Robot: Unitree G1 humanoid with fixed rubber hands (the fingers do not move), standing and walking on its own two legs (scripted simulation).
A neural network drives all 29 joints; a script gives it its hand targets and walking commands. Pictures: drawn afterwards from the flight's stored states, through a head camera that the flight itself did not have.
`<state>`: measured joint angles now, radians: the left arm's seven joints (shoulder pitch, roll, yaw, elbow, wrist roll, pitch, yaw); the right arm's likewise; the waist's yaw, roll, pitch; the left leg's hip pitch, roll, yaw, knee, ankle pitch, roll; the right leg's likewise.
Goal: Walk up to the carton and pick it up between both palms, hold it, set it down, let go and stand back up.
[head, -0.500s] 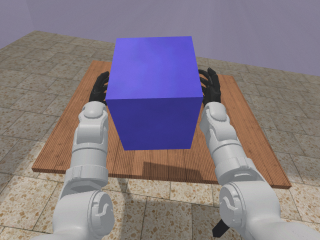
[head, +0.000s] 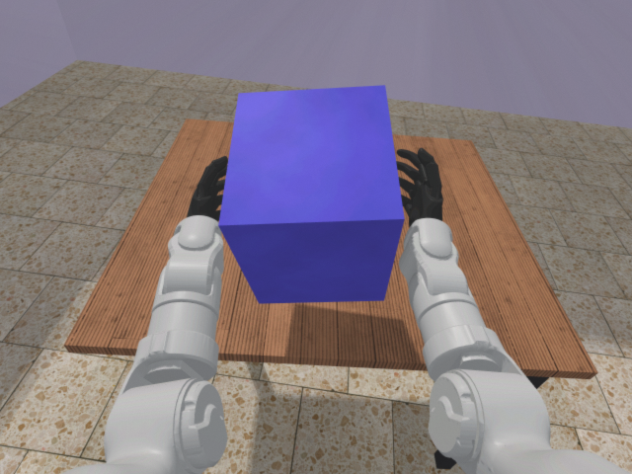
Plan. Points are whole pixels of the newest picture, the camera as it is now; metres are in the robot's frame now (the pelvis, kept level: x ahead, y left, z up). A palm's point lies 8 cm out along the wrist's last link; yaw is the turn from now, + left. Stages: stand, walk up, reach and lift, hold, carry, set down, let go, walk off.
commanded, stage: set down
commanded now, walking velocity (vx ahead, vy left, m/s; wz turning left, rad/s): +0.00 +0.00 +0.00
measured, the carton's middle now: (316, 204) +0.44 -0.01 +0.13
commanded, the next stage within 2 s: none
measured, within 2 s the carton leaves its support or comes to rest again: neither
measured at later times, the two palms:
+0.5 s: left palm (211, 224) +0.40 +0.13 +0.13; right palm (425, 222) +0.39 -0.15 +0.15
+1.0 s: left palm (216, 235) +0.41 +0.13 +0.10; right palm (419, 237) +0.39 -0.15 +0.12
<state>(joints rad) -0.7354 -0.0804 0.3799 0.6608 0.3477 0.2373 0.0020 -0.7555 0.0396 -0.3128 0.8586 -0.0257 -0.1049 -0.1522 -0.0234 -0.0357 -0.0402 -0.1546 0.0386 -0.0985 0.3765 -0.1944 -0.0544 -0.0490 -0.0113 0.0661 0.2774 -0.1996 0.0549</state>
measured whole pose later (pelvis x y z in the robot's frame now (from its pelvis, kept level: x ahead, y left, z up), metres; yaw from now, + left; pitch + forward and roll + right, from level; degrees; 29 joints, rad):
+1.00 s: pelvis +0.01 -0.01 +0.00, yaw +0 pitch +1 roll -1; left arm -0.76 -0.08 0.56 0.90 0.34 0.01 -0.03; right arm -0.70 0.11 -0.45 0.87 -0.21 -0.13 -0.10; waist -0.02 -0.02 -0.05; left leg -0.19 0.04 -0.09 0.35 -0.19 -0.04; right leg -0.10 -0.01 0.06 0.29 -0.21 0.04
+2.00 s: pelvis -0.02 -0.01 +0.00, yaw -1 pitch +6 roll -1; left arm -0.74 -0.06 0.58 1.06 0.34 -0.16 0.00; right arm -0.66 0.16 -0.55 0.87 -0.34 -0.21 -0.08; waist -0.02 -0.07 0.05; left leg -0.32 0.06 -0.08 0.34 -0.13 -0.06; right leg -0.26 0.00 0.06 0.31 -0.16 0.04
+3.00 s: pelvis -0.05 +0.00 -0.01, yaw -2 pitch +9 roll -1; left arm -0.73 0.18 0.15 1.22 -0.06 -0.22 0.08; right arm -0.62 -0.05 -0.01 1.08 0.09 -0.18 -0.17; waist -0.02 -0.03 -0.13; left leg -0.48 0.05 -0.07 0.44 -0.12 -0.06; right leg -0.41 0.00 0.06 0.40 -0.15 0.04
